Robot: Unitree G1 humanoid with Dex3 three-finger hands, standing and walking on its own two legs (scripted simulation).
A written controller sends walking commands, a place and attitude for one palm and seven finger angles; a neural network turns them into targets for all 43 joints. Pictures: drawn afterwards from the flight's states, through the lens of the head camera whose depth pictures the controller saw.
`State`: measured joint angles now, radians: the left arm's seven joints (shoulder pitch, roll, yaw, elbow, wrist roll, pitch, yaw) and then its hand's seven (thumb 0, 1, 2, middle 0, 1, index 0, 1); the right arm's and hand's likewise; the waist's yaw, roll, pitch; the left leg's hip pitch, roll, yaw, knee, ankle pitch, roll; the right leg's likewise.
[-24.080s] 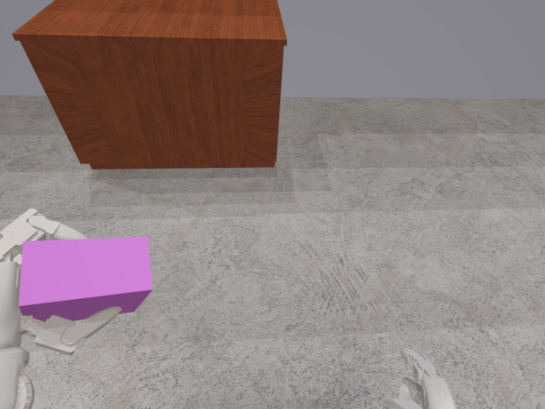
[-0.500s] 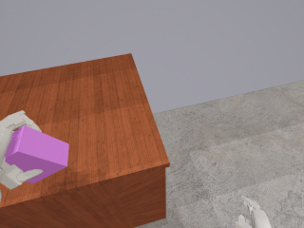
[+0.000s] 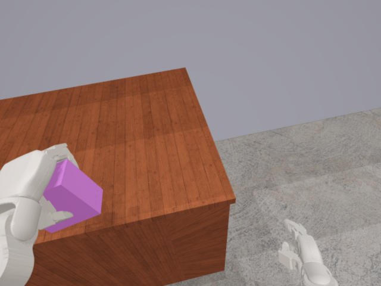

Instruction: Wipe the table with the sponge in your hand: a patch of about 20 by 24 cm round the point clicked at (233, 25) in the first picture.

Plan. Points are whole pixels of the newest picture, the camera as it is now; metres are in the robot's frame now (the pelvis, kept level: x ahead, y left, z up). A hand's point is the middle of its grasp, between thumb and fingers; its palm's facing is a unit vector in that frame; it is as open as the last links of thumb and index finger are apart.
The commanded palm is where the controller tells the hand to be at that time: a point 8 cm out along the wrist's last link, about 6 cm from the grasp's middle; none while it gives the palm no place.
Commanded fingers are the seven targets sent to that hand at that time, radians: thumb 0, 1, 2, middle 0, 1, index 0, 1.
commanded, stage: turn the palm down, sponge in hand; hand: left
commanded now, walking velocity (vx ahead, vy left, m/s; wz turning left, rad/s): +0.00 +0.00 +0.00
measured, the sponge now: (65, 202) +0.22 +0.29 +0.09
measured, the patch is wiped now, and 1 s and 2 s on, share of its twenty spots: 0.00 0.00 0.00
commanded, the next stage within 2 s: move the sponge above the wiping area in 0.72 s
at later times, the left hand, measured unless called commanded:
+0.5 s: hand (77, 202) +0.21 +0.24 +0.12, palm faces -0.02 -0.08 -1.00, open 10.3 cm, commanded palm +0.18 +0.26 +0.22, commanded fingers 0.00 0.10 1.30 -1.20 -1.60 -1.20 -1.60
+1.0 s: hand (88, 187) +0.24 +0.22 +0.14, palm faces +0.05 -0.04 -1.00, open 10.3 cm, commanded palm +0.20 +0.24 +0.21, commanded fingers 0.00 0.10 1.30 -1.20 -1.60 -1.20 -1.60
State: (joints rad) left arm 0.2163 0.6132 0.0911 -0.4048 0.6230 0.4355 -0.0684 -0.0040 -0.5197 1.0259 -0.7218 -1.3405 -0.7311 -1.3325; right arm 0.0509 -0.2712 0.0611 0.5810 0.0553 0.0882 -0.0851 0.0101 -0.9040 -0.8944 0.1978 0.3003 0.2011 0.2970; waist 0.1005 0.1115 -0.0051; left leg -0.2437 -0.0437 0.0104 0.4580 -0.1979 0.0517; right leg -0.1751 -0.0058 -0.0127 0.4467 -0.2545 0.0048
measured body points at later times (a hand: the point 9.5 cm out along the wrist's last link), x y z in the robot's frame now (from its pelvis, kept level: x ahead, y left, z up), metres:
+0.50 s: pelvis -0.01 -0.02 +0.00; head -0.01 -0.07 +0.45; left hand +0.21 +0.24 +0.18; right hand +0.25 -0.22 -0.08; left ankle +0.03 +0.08 -0.74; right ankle -0.01 -0.13 -0.74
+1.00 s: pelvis +0.01 -0.04 +0.00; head +0.00 -0.09 +0.45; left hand +0.23 +0.22 +0.19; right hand +0.25 -0.26 -0.08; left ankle +0.03 +0.08 -0.74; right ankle -0.01 -0.13 -0.74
